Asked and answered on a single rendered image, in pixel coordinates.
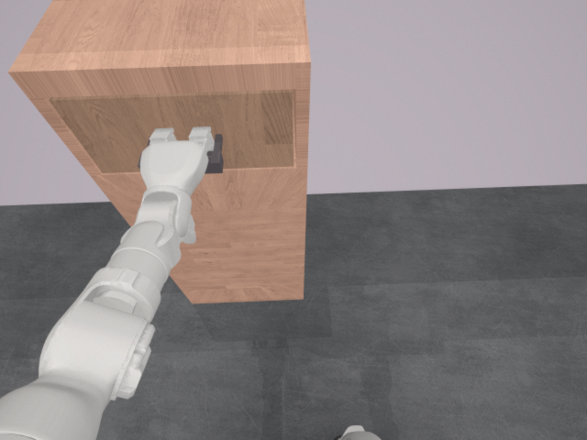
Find drawer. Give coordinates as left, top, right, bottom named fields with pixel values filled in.
left=49, top=89, right=294, bottom=173

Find handle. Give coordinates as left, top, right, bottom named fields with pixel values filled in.
left=138, top=134, right=224, bottom=174

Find robot right shin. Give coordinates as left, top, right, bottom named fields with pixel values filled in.
left=341, top=425, right=364, bottom=438

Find left robot forearm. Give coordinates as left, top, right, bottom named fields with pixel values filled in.
left=39, top=185, right=192, bottom=376

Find cabinet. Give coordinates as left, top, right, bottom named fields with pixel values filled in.
left=8, top=0, right=311, bottom=303

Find robot left hand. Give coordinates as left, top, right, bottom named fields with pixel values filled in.
left=140, top=126, right=215, bottom=244

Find robot left upper arm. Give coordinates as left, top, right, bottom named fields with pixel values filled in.
left=0, top=301, right=155, bottom=440

